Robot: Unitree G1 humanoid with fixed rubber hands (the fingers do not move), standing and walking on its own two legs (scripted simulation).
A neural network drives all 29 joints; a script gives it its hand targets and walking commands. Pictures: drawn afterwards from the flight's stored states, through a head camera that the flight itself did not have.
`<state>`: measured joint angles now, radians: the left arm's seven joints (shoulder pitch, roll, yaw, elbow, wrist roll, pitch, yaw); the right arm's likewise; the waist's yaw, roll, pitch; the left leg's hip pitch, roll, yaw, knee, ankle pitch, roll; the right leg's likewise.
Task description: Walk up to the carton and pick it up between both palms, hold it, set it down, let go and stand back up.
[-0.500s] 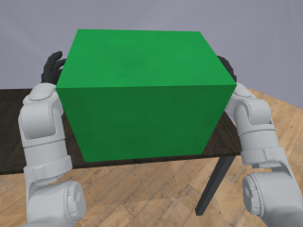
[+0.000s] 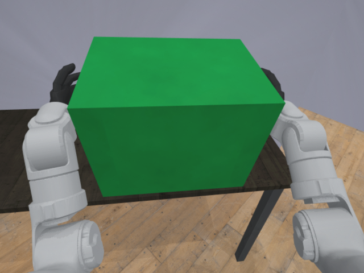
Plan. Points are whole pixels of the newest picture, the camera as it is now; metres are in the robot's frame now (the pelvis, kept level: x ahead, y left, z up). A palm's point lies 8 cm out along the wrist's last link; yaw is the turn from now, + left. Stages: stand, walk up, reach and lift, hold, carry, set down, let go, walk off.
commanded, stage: hold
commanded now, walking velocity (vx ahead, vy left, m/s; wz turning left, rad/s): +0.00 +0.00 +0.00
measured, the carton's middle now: (173, 116) +0.38 +0.01 +0.21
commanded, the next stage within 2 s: none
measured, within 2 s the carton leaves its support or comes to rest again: neither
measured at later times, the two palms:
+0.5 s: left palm (65, 105) +0.35 +0.21 +0.26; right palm (272, 105) +0.36 -0.20 +0.25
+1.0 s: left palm (63, 106) +0.35 +0.21 +0.26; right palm (271, 105) +0.36 -0.19 +0.25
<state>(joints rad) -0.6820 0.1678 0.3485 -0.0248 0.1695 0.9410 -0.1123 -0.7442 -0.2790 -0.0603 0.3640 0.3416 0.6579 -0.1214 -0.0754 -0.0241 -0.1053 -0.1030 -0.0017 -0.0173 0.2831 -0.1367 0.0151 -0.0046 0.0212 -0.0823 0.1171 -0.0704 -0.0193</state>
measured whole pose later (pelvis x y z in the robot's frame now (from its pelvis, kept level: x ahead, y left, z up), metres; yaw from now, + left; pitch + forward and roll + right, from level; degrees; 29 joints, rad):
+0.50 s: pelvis +0.00 +0.00 +0.00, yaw +0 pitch -2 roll -1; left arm -0.71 0.17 0.35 0.02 0.17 0.93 -0.11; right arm -0.76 -0.27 -0.07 0.39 0.33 0.66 -0.12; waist -0.07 -0.03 -0.11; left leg -0.12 0.00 -0.02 0.29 -0.13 0.01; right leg -0.02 0.02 -0.08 0.13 -0.07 -0.02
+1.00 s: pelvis +0.00 +0.00 +0.00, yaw +0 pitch -2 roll -1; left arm -0.70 0.17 0.35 0.00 0.17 0.94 -0.11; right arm -0.76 -0.28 -0.07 0.38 0.34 0.66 -0.12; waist -0.07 -0.03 -0.10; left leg -0.11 0.00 -0.02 0.29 -0.13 0.01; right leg -0.01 0.02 -0.08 0.13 -0.07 -0.02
